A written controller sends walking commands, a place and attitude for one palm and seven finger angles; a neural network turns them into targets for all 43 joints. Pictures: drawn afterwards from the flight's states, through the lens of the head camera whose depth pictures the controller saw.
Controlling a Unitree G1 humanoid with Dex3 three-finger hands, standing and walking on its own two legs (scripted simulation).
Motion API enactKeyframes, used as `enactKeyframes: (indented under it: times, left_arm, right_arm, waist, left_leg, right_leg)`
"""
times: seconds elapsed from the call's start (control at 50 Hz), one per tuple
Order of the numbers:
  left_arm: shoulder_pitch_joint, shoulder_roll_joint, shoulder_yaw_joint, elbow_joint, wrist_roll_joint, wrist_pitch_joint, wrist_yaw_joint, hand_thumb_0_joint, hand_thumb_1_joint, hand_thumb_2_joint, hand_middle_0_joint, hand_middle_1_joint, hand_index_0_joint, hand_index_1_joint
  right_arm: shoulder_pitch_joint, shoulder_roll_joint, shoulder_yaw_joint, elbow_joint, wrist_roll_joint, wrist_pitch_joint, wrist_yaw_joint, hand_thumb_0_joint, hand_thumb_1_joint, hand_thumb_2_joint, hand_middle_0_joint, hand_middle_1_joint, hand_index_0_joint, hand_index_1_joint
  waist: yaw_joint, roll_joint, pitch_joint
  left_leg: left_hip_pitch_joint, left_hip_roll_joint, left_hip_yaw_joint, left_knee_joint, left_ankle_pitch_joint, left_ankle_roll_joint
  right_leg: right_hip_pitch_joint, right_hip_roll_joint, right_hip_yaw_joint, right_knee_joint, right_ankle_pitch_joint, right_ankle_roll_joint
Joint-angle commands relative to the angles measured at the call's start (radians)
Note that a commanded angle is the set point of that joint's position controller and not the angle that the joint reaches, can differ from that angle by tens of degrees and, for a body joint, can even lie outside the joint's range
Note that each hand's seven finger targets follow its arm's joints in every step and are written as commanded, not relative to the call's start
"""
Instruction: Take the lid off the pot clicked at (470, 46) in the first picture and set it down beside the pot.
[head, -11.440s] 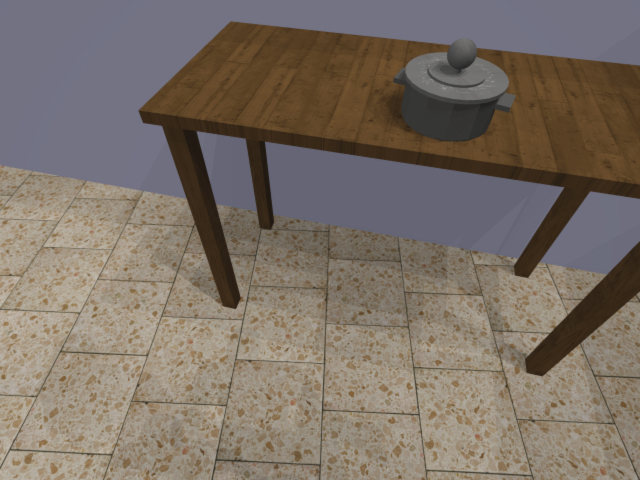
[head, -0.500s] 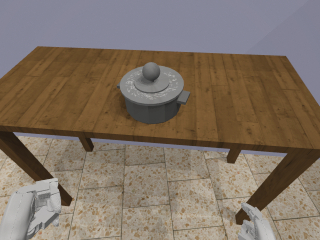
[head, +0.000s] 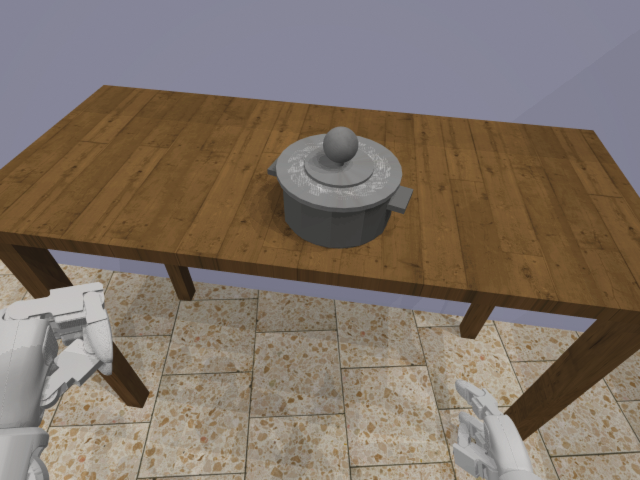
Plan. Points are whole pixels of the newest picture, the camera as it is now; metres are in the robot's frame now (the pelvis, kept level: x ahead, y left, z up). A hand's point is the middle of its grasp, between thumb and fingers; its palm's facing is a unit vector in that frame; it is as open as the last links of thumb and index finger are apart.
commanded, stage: raise the hand higher, near the body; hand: left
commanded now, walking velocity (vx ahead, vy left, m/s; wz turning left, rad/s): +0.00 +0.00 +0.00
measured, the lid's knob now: (340, 144) +0.53 +0.06 +0.17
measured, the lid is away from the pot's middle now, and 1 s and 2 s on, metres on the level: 0.00 0.00 0.00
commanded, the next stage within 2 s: reach forward and open the fingers in 0.06 s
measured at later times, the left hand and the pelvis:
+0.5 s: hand (75, 306) +0.20 +0.26 +0.18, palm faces +0.19 -0.03 -0.98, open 3.0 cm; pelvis -0.02 -0.01 -0.01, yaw +0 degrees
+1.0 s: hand (111, 267) +0.23 +0.23 +0.20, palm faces -0.11 +0.00 -0.99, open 8.3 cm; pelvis -0.05 -0.03 +0.00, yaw +1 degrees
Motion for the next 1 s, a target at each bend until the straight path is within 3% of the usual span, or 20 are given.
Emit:
enactKeyframes:
  times: [0.0, 0.14, 0.16, 0.18, 0.2, 0.24, 0.26, 0.32, 0.38, 0.46, 0.54, 0.62, 0.66, 0.74, 0.8, 0.86, 0.92, 0.94, 0.96, 0.98]
  left_arm:
    - [-0.082, 0.146, 0.134, -0.181, -0.010, -0.073, 0.016, 0.000, 0.900, 0.900, -1.300, -1.500, -1.300, -1.500]
    - [-0.132, 0.186, 0.200, -0.213, -0.022, -0.087, 0.018, 0.000, 0.900, 0.900, -1.300, -1.500, -1.300, -1.500]
    - [-0.230, 0.419, 0.129, -0.250, 0.355, 0.008, 0.045, 0.000, 0.868, 0.921, -1.292, -1.465, -1.292, -1.465]
    - [-0.247, 0.292, 0.096, -0.294, 0.346, 0.052, 0.052, 0.000, 0.837, 0.942, -1.285, -1.429, -1.285, -1.429]
    - [-0.274, 0.294, 0.091, -0.286, 0.343, 0.065, 0.052, 0.000, 0.808, 0.963, -1.279, -1.394, -1.279, -1.394]
    - [-0.129, 0.394, 0.159, -0.256, 0.482, 0.141, 0.051, 0.000, 0.751, 1.005, -1.266, -1.323, -1.266, -1.323]
    - [-0.157, 0.440, 0.169, -0.272, 0.522, 0.167, 0.042, 0.000, 0.723, 1.026, -1.260, -1.287, -1.260, -1.287]
    - [-0.271, 0.517, 0.162, -0.203, 0.638, 0.226, 0.010, 0.000, 0.634, 1.089, -1.240, -1.181, -1.240, -1.181]
    - [-0.371, 0.572, 0.145, -0.078, 0.704, 0.263, -0.058, 0.000, 0.535, 1.152, -1.216, -1.074, -1.216, -1.074]
    - [-0.490, 0.646, 0.143, -0.048, 0.715, 0.283, -0.169, 0.000, 0.394, 1.236, -1.180, -0.932, -1.180, -0.932]
    - [-0.580, 0.620, 0.071, -0.040, 0.709, 0.296, -0.277, 0.000, 0.248, 1.320, -1.139, -0.790, -1.139, -0.790]
    - [-0.761, 0.737, 0.108, 0.102, 0.726, 0.273, -0.363, 0.000, 0.101, 1.404, -1.093, -0.649, -1.093, -0.649]
    - [-0.844, 0.786, 0.132, 0.134, 0.739, 0.272, -0.402, 0.000, 0.029, 1.446, -1.069, -0.578, -1.069, -0.578]
    - [-0.827, 0.706, 0.066, 0.175, 0.717, 0.269, -0.473, 0.000, -0.113, 1.530, -1.018, -0.436, -1.018, -0.436]
    - [-0.899, 0.739, 0.067, 0.245, 0.698, 0.255, -0.527, 0.000, -0.216, 1.593, -0.978, -0.329, -0.978, -0.329]
    - [-1.020, 0.778, 0.074, 0.238, 0.711, 0.249, -0.555, 0.000, -0.315, 1.656, -0.937, -0.223, -0.937, -0.223]
    - [-1.146, 0.764, 0.026, 0.227, 0.709, 0.223, -0.569, 0.000, -0.411, 1.719, -0.895, -0.116, -0.895, -0.116]
    - [-1.104, 0.775, 0.057, 0.231, 0.717, 0.232, -0.563, 0.000, -0.442, 1.740, -0.880, -0.081, -0.880, -0.081]
    - [-1.166, 0.815, 0.084, 0.311, 0.724, 0.230, -0.569, 0.000, -0.440, 1.740, -0.876, -0.081, -0.876, -0.081]
    - [-1.169, 0.791, 0.058, 0.331, 0.719, 0.227, -0.572, 0.000, -0.437, 1.740, -0.873, -0.081, -0.873, -0.081]
  right_arm:
    - [-0.116, -0.132, -0.060, -0.148, 0.009, -0.046, -0.015, 0.000, -0.900, -0.900, 0.200, 0.300, 0.200, 0.300]
    - [-0.128, -0.137, -0.059, -0.144, 0.007, -0.053, -0.009, 0.000, -0.900, -0.900, 0.200, 0.300, 0.200, 0.300]
    - [-0.103, -0.201, -0.037, -0.169, -0.026, 0.021, -0.001, 0.000, -0.900, -0.900, 0.200, 0.300, 0.200, 0.300]
    - [-0.128, -0.143, -0.045, -0.220, -0.013, 0.056, 0.011, 0.000, -0.900, -0.900, 0.200, 0.300, 0.200, 0.300]
    - [-0.133, -0.157, -0.047, -0.215, -0.008, 0.070, 0.017, 0.000, -0.900, -0.900, 0.200, 0.300, 0.200, 0.300]
    - [-0.154, -0.167, -0.056, -0.257, 0.009, 0.115, 0.027, 0.000, -0.900, -0.900, 0.200, 0.300, 0.200, 0.300]
    - [-0.142, -0.183, -0.056, -0.260, 0.010, 0.149, 0.028, 0.000, -0.900, -0.900, 0.200, 0.300, 0.200, 0.300]
    - [-0.179, -0.183, -0.054, -0.254, 0.019, 0.212, 0.021, 0.000, -0.900, -0.900, 0.200, 0.300, 0.200, 0.300]
    - [-0.191, -0.191, -0.055, -0.230, 0.038, 0.233, 0.013, 0.000, -0.900, -0.900, 0.200, 0.300, 0.200, 0.300]
    - [-0.210, -0.198, -0.049, -0.221, 0.054, 0.225, 0.008, 0.000, -0.900, -0.900, 0.200, 0.300, 0.200, 0.300]
    - [-0.266, -0.182, -0.038, -0.234, 0.068, 0.183, -0.007, 0.000, -0.900, -0.900, 0.200, 0.300, 0.200, 0.300]
    - [-0.231, -0.190, -0.026, -0.189, 0.057, 0.173, -0.033, 0.000, -0.900, -0.900, 0.200, 0.300, 0.200, 0.300]
    - [-0.234, -0.196, -0.024, -0.186, 0.052, 0.165, -0.035, 0.000, -0.900, -0.900, 0.200, 0.300, 0.200, 0.300]
    - [-0.270, -0.183, -0.028, -0.215, 0.061, 0.144, -0.027, 0.000, -0.900, -0.900, 0.200, 0.300, 0.200, 0.300]
    - [-0.240, -0.195, -0.028, -0.202, 0.056, 0.148, -0.030, 0.000, -0.900, -0.900, 0.200, 0.300, 0.200, 0.300]
    - [-0.240, -0.201, -0.030, -0.206, 0.053, 0.133, -0.031, 0.000, -0.900, -0.900, 0.200, 0.300, 0.200, 0.300]
    - [-0.253, -0.192, -0.027, -0.212, 0.056, 0.118, -0.043, 0.000, -0.900, -0.900, 0.200, 0.300, 0.200, 0.300]
    - [-0.269, -0.192, -0.031, -0.225, 0.059, 0.105, -0.038, 0.000, -0.900, -0.900, 0.200, 0.300, 0.200, 0.300]
    - [-0.223, -0.203, -0.033, -0.198, 0.051, 0.114, -0.041, 0.000, -0.900, -0.900, 0.200, 0.300, 0.200, 0.300]
    - [-0.231, -0.195, -0.030, -0.204, 0.055, 0.118, -0.043, 0.000, -0.900, -0.900, 0.200, 0.300, 0.200, 0.300]
  waist:
    - [-0.012, 0.043, -0.041]
    - [-0.006, 0.047, -0.089]
    - [0.003, 0.181, -0.093]
    - [0.016, 0.204, -0.085]
    - [0.004, 0.182, -0.066]
    - [0.056, 0.167, -0.131]
    - [0.057, 0.132, -0.204]
    - [0.036, 0.007, -0.198]
    - [0.025, 0.000, -0.189]
    - [0.024, 0.002, -0.261]
    - [0.012, 0.055, -0.229]
    - [0.013, 0.015, -0.166]
    - [0.015, 0.039, -0.215]
    - [0.018, 0.073, -0.230]
    - [0.019, -0.003, -0.211]
    - [0.012, 0.025, -0.262]
    - [0.006, 0.047, -0.220]
    - [0.012, 0.071, -0.254]
    - [0.014, 0.012, -0.259]
    - [0.016, 0.011, -0.217]
  left_leg:
    - [0.043, 0.100, -0.172, -0.117, -0.019, -0.075]
    - [0.052, 0.095, -0.163, -0.100, 0.032, -0.078]
    - [-0.093, 0.076, -0.168, -0.081, 0.028, -0.101]
    - [-0.123, 0.078, -0.166, -0.090, 0.044, -0.113]
    - [-0.130, 0.083, -0.173, -0.090, 0.017, -0.109]
    - [-0.139, 0.082, -0.144, -0.060, 0.003, -0.095]
    - [-0.133, 0.072, -0.124, -0.031, 0.035, -0.087]
    - [-0.124, 0.054, -0.108, 0.026, 0.055, -0.065]
    - [-0.113, 0.046, -0.116, 0.030, 0.034, -0.051]
    - [-0.065, 0.025, -0.118, 0.040, 0.110, -0.044]
    - [-0.021, 0.010, -0.118, 0.020, 0.114, -0.035]
    - [-0.036, -0.001, -0.099, -0.014, 0.067, -0.031]
    - [-0.021, -0.012, -0.095, -0.012, 0.105, -0.031]
    - [0.017, -0.016, -0.097, -0.020, 0.126, -0.033]
    - [-0.008, -0.022, -0.071, -0.022, 0.097, -0.028]
    - [0.008, -0.032, -0.068, -0.017, 0.093, -0.023]
    - [0.025, -0.032, -0.076, -0.040, 0.047, -0.020]
    - [0.043, -0.027, -0.084, -0.035, 0.063, -0.023]
    - [0.022, -0.034, -0.075, -0.038, 0.057, -0.021]
    - [0.012, -0.028, -0.070, -0.040, 0.047, -0.023]
  right_leg:
    - [-0.095, 0.028, 0.032, -0.044, 0.001, -0.022]
    - [-0.073, 0.036, 0.037, -0.044, 0.026, -0.024]
    - [-0.151, 0.023, 0.031, 0.099, 0.031, -0.009]
    - [-0.151, 0.020, -0.005, 0.123, 0.006, -0.026]
    - [-0.173, 0.022, -0.008, 0.131, -0.011, -0.029]
    - [-0.133, 0.041, 0.012, 0.147, -0.024, -0.034]
    - [-0.121, 0.029, 0.017, 0.153, -0.024, -0.034]
    - [-0.177, 0.025, 0.037, 0.139, -0.065, -0.026]
    - [-0.199, 0.020, 0.043, 0.120, -0.086, -0.018]
    - [-0.159, 0.007, 0.047, 0.102, -0.004, -0.009]
    - [-0.161, 0.024, 0.055, 0.060, 0.014, -0.007]
    - [-0.161, 0.010, 0.044, 0.025, -0.043, -0.001]
    - [-0.118, 0.002, 0.057, 0.014, -0.008, -0.009]
    - [-0.100, 0.021, 0.073, -0.008, 0.023, -0.011]
    - [-0.100, -0.001, 0.062, -0.010, 0.011, 0.005]
    - [-0.086, -0.012, 0.076, -0.019, -0.004, 0.004]
    - [-0.130, 0.001, 0.061, -0.030, -0.067, 0.006]
    - [-0.112, 0.015, 0.084, -0.040, -0.061, -0.004]
    - [-0.106, -0.006, 0.075, -0.036, -0.074, -0.002]
    - [-0.113, -0.007, 0.077, -0.033, -0.084, -0.001]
